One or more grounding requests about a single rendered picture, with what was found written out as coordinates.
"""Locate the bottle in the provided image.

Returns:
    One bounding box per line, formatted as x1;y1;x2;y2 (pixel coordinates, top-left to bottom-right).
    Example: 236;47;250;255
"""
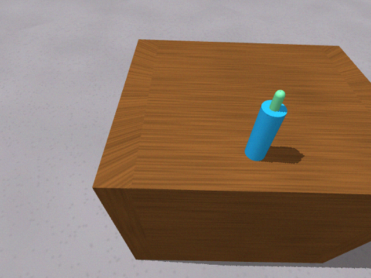
245;90;288;161

